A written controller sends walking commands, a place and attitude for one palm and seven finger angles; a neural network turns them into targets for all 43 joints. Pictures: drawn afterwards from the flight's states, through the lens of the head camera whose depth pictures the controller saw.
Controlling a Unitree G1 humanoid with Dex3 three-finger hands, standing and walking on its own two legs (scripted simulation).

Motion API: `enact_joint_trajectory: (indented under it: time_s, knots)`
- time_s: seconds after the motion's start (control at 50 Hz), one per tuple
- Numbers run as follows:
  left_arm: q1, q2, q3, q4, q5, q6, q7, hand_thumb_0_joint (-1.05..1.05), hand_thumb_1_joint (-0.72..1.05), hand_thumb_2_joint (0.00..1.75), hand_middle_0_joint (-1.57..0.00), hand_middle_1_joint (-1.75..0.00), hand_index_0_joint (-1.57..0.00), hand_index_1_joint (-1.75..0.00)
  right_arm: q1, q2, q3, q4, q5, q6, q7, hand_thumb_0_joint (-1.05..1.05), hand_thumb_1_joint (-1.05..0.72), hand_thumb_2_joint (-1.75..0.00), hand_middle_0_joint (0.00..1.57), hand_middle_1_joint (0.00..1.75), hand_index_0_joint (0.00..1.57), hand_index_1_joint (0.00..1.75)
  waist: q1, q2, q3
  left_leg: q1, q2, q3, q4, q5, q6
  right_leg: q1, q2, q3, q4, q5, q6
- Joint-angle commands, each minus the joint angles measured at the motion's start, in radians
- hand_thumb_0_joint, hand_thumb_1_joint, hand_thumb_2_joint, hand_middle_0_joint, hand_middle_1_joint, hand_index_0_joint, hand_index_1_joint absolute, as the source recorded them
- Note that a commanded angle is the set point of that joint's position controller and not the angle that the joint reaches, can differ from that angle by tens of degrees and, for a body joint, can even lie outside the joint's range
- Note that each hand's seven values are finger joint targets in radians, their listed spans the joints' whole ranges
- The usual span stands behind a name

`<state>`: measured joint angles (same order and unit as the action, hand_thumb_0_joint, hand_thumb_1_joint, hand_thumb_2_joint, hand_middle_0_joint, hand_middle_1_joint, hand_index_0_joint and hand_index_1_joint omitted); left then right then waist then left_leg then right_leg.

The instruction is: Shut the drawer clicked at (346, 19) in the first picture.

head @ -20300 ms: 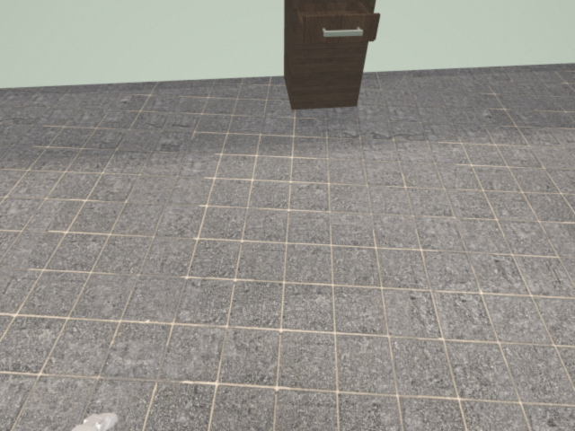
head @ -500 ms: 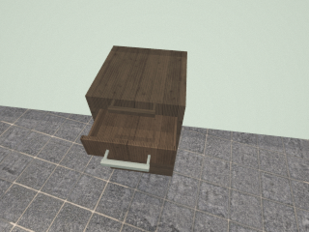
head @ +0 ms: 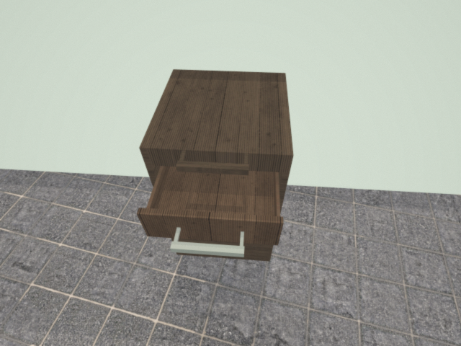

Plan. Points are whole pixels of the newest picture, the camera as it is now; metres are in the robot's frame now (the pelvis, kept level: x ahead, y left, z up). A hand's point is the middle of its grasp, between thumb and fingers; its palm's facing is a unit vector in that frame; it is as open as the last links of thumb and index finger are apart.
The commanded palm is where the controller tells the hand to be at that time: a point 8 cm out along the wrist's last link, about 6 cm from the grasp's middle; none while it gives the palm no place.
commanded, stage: come to a stop and stand still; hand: left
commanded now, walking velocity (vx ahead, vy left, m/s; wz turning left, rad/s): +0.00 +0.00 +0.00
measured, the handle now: (208, 241) +0.41 +0.09 -0.21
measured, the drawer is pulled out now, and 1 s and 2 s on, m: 0.17 0.17 0.17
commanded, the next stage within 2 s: look again from close up in 1.28 s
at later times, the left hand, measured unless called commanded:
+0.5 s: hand out of the picture +0.01 +0.15 -0.17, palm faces +0.01 -0.98 -0.18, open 7.4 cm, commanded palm none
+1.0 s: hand out of the picture -0.01 +0.12 -0.17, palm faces +0.01 -0.98 -0.18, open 7.4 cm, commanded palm none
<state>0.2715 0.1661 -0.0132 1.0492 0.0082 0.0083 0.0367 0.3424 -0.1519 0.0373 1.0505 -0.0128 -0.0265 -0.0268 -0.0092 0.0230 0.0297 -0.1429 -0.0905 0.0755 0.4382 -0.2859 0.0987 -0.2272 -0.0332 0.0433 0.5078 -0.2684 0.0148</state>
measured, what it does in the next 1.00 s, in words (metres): stands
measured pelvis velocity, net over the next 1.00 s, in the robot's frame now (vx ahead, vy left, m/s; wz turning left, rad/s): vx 0.00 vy -0.04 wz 0.00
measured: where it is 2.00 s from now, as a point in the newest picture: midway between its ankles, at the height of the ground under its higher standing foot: outside the picture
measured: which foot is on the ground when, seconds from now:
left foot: down 0.00-1.00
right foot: down 0.00-1.00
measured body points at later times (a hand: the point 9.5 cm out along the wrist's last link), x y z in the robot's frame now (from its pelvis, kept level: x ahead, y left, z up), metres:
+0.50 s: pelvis +0.01 -0.02 +0.00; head +0.03 -0.02 +0.45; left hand +0.01 +0.20 -0.16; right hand +0.01 -0.24 -0.16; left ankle -0.03 +0.05 -0.74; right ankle +0.00 -0.15 -0.74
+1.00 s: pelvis +0.00 -0.04 +0.01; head +0.02 -0.05 +0.45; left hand -0.01 +0.17 -0.15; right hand -0.01 -0.25 -0.16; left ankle -0.03 +0.05 -0.74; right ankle +0.00 -0.15 -0.74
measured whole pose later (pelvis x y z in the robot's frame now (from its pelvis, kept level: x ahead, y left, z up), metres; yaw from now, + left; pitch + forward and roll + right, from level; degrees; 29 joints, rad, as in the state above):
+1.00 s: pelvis +0.00 -0.04 +0.01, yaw +0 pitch -1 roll +1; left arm 0.30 0.13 -0.03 1.11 0.01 -0.01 0.04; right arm 0.30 -0.14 0.03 1.14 0.00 -0.02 -0.03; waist 0.00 0.01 0.06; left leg -0.10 -0.03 0.05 0.39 -0.27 0.03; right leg -0.18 0.02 0.02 0.45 -0.24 -0.03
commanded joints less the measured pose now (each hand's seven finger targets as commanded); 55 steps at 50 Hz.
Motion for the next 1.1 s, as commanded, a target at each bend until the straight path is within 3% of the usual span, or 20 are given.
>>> enact_joint_trajectory:
  time_s: [0.0, 0.38, 0.5, 0.86, 0.98, 1.04, 1.08]
  knots:
    - [0.063, 0.072, 0.015, -0.020, 0.001, -0.014, 0.009, 0.00, 0.90, 0.90, -0.20, -0.30, -0.20, -0.30, 0.057, -0.131, -0.033, -0.017, 0.001, -0.019, -0.014, 0.00, -0.90, -0.90, 0.20, 0.30, 0.20, 0.30, 0.012, 0.018, 0.022, 0.009, 0.222, -0.186, -0.119, 0.433, -0.055, -0.001, -0.023, 0.008, -0.023, 0.067, -0.049]
    - [0.087, 0.061, 0.009, 0.029, 0.003, -0.023, 0.012, 0.00, 0.90, 0.90, -0.20, -0.30, -0.20, -0.30, 0.031, -0.106, -0.033, 0.039, 0.005, -0.016, -0.015, 0.00, -0.90, -0.90, 0.20, 0.30, 0.20, 0.30, 0.001, -0.041, 0.035, 0.046, 0.193, -0.133, -0.095, 0.380, -0.048, 0.031, -0.055, 0.045, -0.075, 0.235, -0.055]
    - [0.092, 0.059, 0.008, 0.031, 0.003, -0.023, 0.011, 0.00, 0.90, 0.90, -0.20, -0.30, -0.20, -0.30, 0.023, -0.102, -0.030, 0.049, 0.006, -0.015, -0.015, 0.00, -0.90, -0.90, 0.20, 0.30, 0.20, 0.30, 0.006, -0.020, 0.050, 0.035, 0.192, -0.131, -0.105, 0.330, -0.050, 0.031, -0.057, 0.048, -0.094, 0.211, -0.056]
    - [0.103, 0.056, 0.001, 0.039, 0.001, -0.032, 0.008, 0.00, 0.90, 0.90, -0.20, -0.30, -0.20, -0.30, 0.032, -0.077, -0.025, 0.076, 0.007, -0.009, -0.008, 0.00, -0.90, -0.90, 0.20, 0.30, 0.20, 0.30, 0.006, -0.039, 0.057, 0.009, 0.185, -0.125, -0.124, 0.169, -0.058, 0.024, -0.060, 0.071, -0.138, 0.176, -0.068]
    - [0.109, 0.054, 0.000, 0.039, 0.001, -0.034, 0.006, 0.00, 0.90, 0.90, -0.20, -0.30, -0.20, -0.30, 0.035, -0.067, -0.025, 0.083, 0.007, -0.008, -0.008, 0.00, -0.90, -0.90, 0.20, 0.30, 0.20, 0.30, 0.006, -0.028, 0.068, 0.001, 0.182, -0.123, -0.123, 0.156, -0.059, 0.017, -0.058, 0.074, -0.149, 0.171, -0.073]
    - [0.118, 0.053, 0.000, 0.041, 0.000, -0.038, 0.008, 0.00, 0.90, 0.90, -0.20, -0.30, -0.20, -0.30, 0.040, -0.066, -0.025, 0.084, 0.007, -0.010, -0.008, 0.00, -0.90, -0.90, 0.20, 0.30, 0.20, 0.30, 0.005, -0.039, 0.034, 0.017, 0.181, -0.121, -0.110, 0.181, -0.061, 0.034, -0.062, 0.080, -0.146, 0.208, -0.074]
    - [0.114, 0.056, -0.001, 0.041, 0.001, -0.038, 0.007, 0.00, 0.90, 0.90, -0.20, -0.30, -0.20, -0.30, 0.040, -0.062, -0.025, 0.087, 0.008, -0.007, -0.008, 0.00, -0.90, -0.90, 0.20, 0.30, 0.20, 0.30, 0.004, -0.048, 0.055, 0.004, 0.182, -0.119, -0.111, 0.170, -0.063, 0.029, -0.060, 0.077, -0.151, 0.211, -0.075]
